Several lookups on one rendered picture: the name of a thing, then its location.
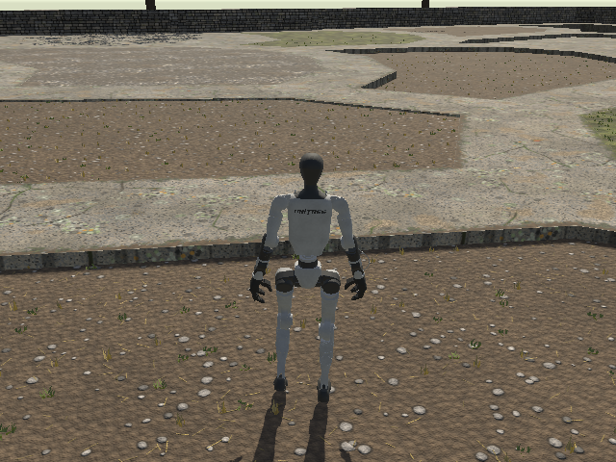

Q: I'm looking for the robot right forearm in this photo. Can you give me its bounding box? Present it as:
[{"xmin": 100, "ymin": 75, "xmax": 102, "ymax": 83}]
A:
[{"xmin": 346, "ymin": 235, "xmax": 365, "ymax": 279}]

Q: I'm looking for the robot right hand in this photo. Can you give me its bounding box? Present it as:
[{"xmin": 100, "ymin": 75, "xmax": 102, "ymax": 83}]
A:
[{"xmin": 345, "ymin": 275, "xmax": 367, "ymax": 300}]

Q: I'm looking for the robot left upper arm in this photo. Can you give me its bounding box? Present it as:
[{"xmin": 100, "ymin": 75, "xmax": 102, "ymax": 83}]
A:
[{"xmin": 264, "ymin": 193, "xmax": 291, "ymax": 248}]

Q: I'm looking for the robot left hand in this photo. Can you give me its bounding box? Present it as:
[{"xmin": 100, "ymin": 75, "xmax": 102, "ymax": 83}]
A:
[{"xmin": 249, "ymin": 277, "xmax": 272, "ymax": 303}]

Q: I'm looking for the left robot thigh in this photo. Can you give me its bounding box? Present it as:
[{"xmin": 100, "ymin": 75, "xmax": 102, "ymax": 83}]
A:
[{"xmin": 275, "ymin": 268, "xmax": 295, "ymax": 329}]

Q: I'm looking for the robot left forearm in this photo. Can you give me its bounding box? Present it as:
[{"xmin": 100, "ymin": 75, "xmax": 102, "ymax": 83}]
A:
[{"xmin": 252, "ymin": 233, "xmax": 273, "ymax": 280}]

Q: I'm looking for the right robot foot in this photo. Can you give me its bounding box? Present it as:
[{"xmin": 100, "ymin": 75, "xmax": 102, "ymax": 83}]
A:
[{"xmin": 317, "ymin": 378, "xmax": 331, "ymax": 402}]

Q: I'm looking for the robot right upper arm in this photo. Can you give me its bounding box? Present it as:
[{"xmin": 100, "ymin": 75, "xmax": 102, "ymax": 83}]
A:
[{"xmin": 330, "ymin": 195, "xmax": 355, "ymax": 249}]

